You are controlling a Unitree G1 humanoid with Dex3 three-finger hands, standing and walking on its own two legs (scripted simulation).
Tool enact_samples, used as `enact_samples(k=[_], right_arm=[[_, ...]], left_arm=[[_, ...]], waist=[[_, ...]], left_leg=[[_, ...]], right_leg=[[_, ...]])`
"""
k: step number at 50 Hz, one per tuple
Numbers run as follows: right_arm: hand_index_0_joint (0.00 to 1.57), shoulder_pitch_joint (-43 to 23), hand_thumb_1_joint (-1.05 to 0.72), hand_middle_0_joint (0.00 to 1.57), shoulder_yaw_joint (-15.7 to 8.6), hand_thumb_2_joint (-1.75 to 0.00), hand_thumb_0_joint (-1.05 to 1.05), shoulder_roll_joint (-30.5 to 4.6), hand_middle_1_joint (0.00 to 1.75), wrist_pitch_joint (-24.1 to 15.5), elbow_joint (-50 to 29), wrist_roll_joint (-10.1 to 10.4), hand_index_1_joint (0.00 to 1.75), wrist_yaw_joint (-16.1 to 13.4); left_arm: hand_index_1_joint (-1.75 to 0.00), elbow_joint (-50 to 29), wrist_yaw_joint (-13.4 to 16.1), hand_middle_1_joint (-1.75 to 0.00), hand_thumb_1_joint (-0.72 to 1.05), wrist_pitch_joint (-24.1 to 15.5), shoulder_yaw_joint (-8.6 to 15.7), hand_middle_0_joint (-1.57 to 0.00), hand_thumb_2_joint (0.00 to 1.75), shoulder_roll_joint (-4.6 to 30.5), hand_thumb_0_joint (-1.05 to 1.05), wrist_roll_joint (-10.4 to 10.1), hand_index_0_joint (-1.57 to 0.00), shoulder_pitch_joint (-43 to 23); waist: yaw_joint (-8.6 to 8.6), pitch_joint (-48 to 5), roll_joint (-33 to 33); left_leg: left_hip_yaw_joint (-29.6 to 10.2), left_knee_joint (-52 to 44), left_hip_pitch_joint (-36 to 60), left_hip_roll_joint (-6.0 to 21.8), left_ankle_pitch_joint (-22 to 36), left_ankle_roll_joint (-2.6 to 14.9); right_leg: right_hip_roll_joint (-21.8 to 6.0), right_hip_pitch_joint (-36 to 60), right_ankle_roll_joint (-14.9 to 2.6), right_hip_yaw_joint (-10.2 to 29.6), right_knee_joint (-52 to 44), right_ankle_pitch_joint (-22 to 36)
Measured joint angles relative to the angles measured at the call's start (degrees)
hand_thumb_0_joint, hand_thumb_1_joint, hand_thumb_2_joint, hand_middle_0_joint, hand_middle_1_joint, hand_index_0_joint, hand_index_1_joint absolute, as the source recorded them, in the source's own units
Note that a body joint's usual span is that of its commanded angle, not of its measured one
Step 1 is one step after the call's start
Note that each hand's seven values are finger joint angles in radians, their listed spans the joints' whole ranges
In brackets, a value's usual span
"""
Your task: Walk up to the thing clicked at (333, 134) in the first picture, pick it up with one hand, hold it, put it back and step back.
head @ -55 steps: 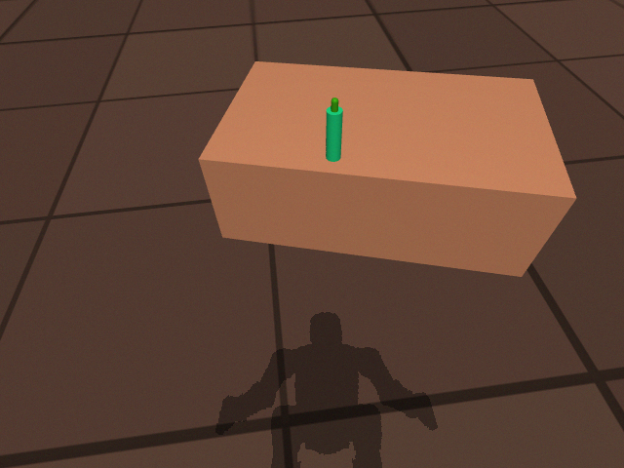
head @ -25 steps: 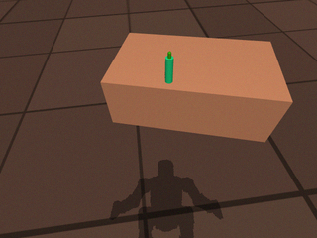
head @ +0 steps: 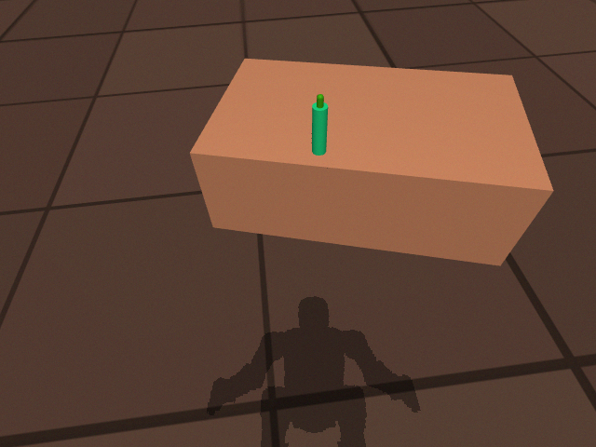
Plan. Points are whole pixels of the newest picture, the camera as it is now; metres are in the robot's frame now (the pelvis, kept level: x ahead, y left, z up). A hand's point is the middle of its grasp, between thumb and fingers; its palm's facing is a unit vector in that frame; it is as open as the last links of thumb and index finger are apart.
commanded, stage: stand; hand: left
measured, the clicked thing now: (319, 124) +1.10 -0.05 -0.25
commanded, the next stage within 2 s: walk up in 0.02 s
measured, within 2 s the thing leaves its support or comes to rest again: neither
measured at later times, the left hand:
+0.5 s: hand (191, 445) +0.17 +0.19 -0.15, palm faces -0.09 -0.92 -0.37, open 7.4 cm
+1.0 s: hand (242, 259) +0.49 +0.14 -0.14, palm faces -0.29 -0.88 -0.38, open 7.4 cm
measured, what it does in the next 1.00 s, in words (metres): walks ahead: right foot, then left foot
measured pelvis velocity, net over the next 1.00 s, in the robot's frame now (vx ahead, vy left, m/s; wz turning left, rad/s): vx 0.32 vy -0.11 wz -0.23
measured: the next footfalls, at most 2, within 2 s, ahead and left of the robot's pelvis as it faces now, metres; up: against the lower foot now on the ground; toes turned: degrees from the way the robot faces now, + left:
right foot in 0.32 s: +0.16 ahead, -0.22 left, +0.00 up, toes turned -8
left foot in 0.66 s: +0.34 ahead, +0.02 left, +0.00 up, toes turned -4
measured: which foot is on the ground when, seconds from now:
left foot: down 0.00-0.32, up 0.34-0.64, down 0.66-1.00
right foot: down 0.00-0.06, up 0.08-0.30, down 0.32-0.70, up 0.72-1.00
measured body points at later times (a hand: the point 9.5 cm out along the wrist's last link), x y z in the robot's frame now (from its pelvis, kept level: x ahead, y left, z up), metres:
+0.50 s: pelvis +0.11 -0.09 -0.02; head +0.12 -0.10 +0.43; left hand +0.17 +0.23 -0.13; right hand +0.16 -0.43 -0.14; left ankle +0.12 +0.03 -0.70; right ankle +0.12 -0.22 -0.75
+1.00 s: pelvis +0.32 -0.11 -0.01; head +0.35 -0.12 +0.43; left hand +0.50 +0.18 -0.12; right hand +0.25 -0.43 -0.13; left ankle +0.30 +0.02 -0.75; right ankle +0.41 -0.28 -0.72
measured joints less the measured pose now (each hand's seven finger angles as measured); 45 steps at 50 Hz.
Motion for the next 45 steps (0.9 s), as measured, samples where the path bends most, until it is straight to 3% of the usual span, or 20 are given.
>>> enact_samples(k=[3, 6, 10, 14, 16, 17, 18, 20, 23, 30, 34, 35, 37, 39, 42, 45], right_arm=[[0.2, 0.9, -0.9, 0.2, -1.1, -0.9, 0.0, 0.0, 0.3, -0.6, -1.3, -0.8, 0.3, 0.7], [0.2, 3.1, -0.9, 0.21, -2.9, -0.9, 0.0, -0.4, 0.3, -2.4, -3.8, -1.7, 0.3, 1.3], [0.2, 6.4, -0.9, 0.21, -4.5, -0.9, 0.0, -1.9, 0.3, -3.5, -5.5, -2.2, 0.3, 1.1], [0.2, 8.2, -0.9, 0.21, -5.6, -0.9, 0.0, -4.4, 0.3, -2.4, -5.6, -2.8, 0.3, 1.6], [0.2, 8.5, -0.9, 0.21, -6.1, -0.9, 0.0, -5.6, 0.3, -1.7, -6.0, -2.9, 0.3, 1.7], [0.2, 8.5, -0.9, 0.21, -6.2, -0.9, 0.0, -6.3, 0.3, -1.3, -6.2, -2.9, 0.3, 1.6], [0.2, 8.5, -0.9, 0.21, -6.3, -0.9, 0.0, -6.7, 0.3, -0.9, -6.4, -2.6, 0.3, 1.4], [0.2, 8.1, -0.9, 0.2, -6.1, -0.9, 0.01, -6.8, 0.3, -0.1, -6.7, -2.0, 0.3, 1.5], [0.2, 6.8, -0.9, 0.2, -5.5, -0.9, 0.01, -6.5, 0.3, -0.5, -7.7, -1.1, 0.3, 2.1], [0.2, 6.8, -0.9, 0.2, -4.5, -0.9, 0.0, -4.1, 0.3, -2.2, -11.9, -0.9, 0.3, 3.9], [0.2, 8.0, -0.9, 0.2, -4.8, -0.9, 0.0, -3.4, 0.3, -3.5, -13.2, -1.3, 0.3, 3.8], [0.2, 8.0, -0.9, 0.2, -5.0, -0.9, 0.0, -3.1, 0.3, -4.0, -13.5, -1.5, 0.3, 3.4], [0.2, 8.5, -0.9, 0.21, -5.1, -0.9, 0.0, -2.9, 0.3, -4.7, -14.3, -1.5, 0.3, 2.9], [0.2, 9.5, -0.9, 0.21, -4.9, -0.9, 0.0, -2.6, 0.3, -4.6, -14.6, -0.8, 0.3, 2.8], [0.2, 11.6, -0.9, 0.21, -4.2, -0.9, 0.0, -1.9, 0.3, -4.6, -14.5, -0.5, 0.3, 2.6], [0.2, 13.6, -0.9, 0.21, -3.8, -0.9, 0.0, -2.1, 0.3, -4.7, -14.5, -0.5, 0.3, 2.5]], left_arm=[[-0.3, -1.7, -1.2, -0.3, 0.9, 0.2, 1.4, -0.2, 0.9, 0.2, 0.01, 0.9, -0.2, 1.4], [-0.3, -3.0, -2.8, -0.3, 0.9, 1.3, 3.0, -0.2, 0.9, 1.5, 0.01, 2.0, -0.2, 4.1], [-0.3, -4.8, -4.2, -0.3, 0.9, 1.3, 4.4, -0.2, 0.9, 4.1, 0.01, 1.9, -0.2, 5.1], [-0.3, -7.3, -5.5, -0.3, 0.9, 0.5, 5.5, -0.2, 0.9, 5.6, 0.01, 1.6, -0.2, 6.6], [-0.3, -8.0, -5.5, -0.3, 0.9, -0.4, 6.1, -0.2, 0.9, 6.2, 0.01, 1.7, -0.2, 7.7], [-0.3, -8.1, -5.1, -0.3, 0.9, -0.9, 6.4, -0.2, 0.9, 6.1, 0.01, 1.8, -0.2, 8.0], [-0.3, -8.5, -4.7, -0.3, 0.9, -1.3, 6.6, -0.2, 0.9, 5.8, 0.01, 2.0, -0.2, 8.2], [-0.3, -9.4, -4.0, -0.3, 0.9, -1.5, 6.4, -0.2, 0.9, 4.7, 0.01, 1.9, -0.2, 9.0], [-0.3, -9.9, -3.7, -0.3, 0.9, -1.5, 5.1, -0.2, 0.9, 2.8, 0.01, 1.2, -0.2, 10.9], [-0.3, -10.8, -3.5, -0.3, 0.9, -1.9, 3.7, -0.2, 0.9, 2.5, 0.01, 0.6, -0.21, 14.0], [-0.3, -11.8, -3.4, -0.3, 0.9, -1.9, 3.4, -0.2, 0.9, 3.7, 0.01, 0.7, -0.21, 14.2], [-0.3, -11.8, -3.1, -0.3, 0.9, -1.7, 3.5, -0.2, 0.9, 4.0, 0.01, 0.6, -0.21, 13.9], [-0.3, -11.6, -2.5, -0.3, 0.9, -1.3, 3.2, -0.2, 0.9, 3.7, 0.01, 0.6, -0.21, 13.0], [-0.3, -11.5, -2.3, -0.3, 0.9, -1.3, 2.7, -0.2, 0.9, 3.9, 0.01, 0.8, -0.2, 12.1], [-0.3, -12.3, -2.6, -0.3, 0.9, -2.1, 3.0, -0.2, 0.9, 5.1, 0.01, 0.3, -0.2, 10.4], [-0.3, -13.5, -3.1, -0.3, 0.9, -2.3, 3.6, -0.2, 0.9, 5.9, 0.01, -0.1, -0.2, 8.6]], waist=[[0.27, -0.5, -0.3], [0.04, -2.1, -1.0], [-1.04, -1.3, -1.5], [-0.35, -0.2, -1.0], [-0.09, -0.1, -0.2], [-0.15, 0.3, 1.2], [-0.14, 0.6, 2.5], [0.74, 0.7, 3.2], [1.95, 0.8, 3.6], [3.02, 0.8, 1.2], [2.21, 0.4, -1.4], [1.96, 0.8, -3.1], [0.76, 0.8, -3.7], [-0.6, 0.5, -3.3], [-1.57, 0.3, -3.9], [-2.28, 0.9, -3.8]], left_leg=[[0.8, 2.6, -0.9, 0.0, -3.9, 1.18], [2.6, 3.9, -1.0, 0.3, -5.8, 2.36], [3.1, 2.8, 1.3, 1.4, -4.9, 1.78], [4.6, 5.3, 3.9, 3.8, -8.6, -0.05], [5.0, 11.4, 3.2, 5.5, -13.5, 0.44], [3.8, 17.1, 1.5, 7.2, -16.3, 1.93], [1.7, 24.1, -1.2, 7.7, -18.9, 2.7], [-0.5, 35.9, -6.9, 5.3, -20.1, 2.58], [1.2, 42.7, -14.0, 3.1, -16.6, 2.55], [2.2, 28.0, -20.1, 4.3, -9.9, 2.06], [3.3, 17.5, -16.5, 3.6, -0.7, 1.48], [4.7, 18.6, -15.9, 2.7, -1.0, 1.41], [6.0, 20.6, -14.8, 2.4, -4.3, 1.59], [6.1, 19.4, -12.3, 2.8, -5.9, 2.14], [6.9, 14.5, -7.5, 2.7, -5.6, 1.77], [7.3, 10.9, -3.8, 2.4, -5.8, 1.47]], right_leg=[[0.2, -1.6, -0.71, 0.8, 3.7, -4.5], [0.3, -8.1, -1.26, 1.9, 17.8, -13.1], [-1.5, -14.9, -1.02, 3.1, 27.7, -13.2], [-4.6, -15.6, -0.84, 2.1, 20.5, -9.9], [-4.6, -13.9, 0.04, 1.1, 16.2, -3.7], [-3.2, -13.8, 0.74, 0.2, 17.7, -2.0], [-2.1, -13.9, 0.9, -0.9, 20.0, -3.6], [-1.0, -12.8, 0.31, -1.5, 21.2, -6.3], [0.1, -9.1, -0.96, -1.0, 16.9, -6.2], [1.6, -2.5, -1.16, 0.5, 10.4, -7.1], [0.3, -2.0, -0.02, 1.3, 16.0, -13.2], [-0.9, -3.6, -1.21, 2.5, 21.2, -14.7], [0.6, -8.6, -2.28, 5.3, 33.9, -16.4], [1.8, -13.3, -2.55, 4.8, 42.1, -16.0], [0.6, -18.7, -2.0, 4.1, 43.3, -11.8], [-1.7, -21.9, -0.75, 3.1, 37.1, -8.8]])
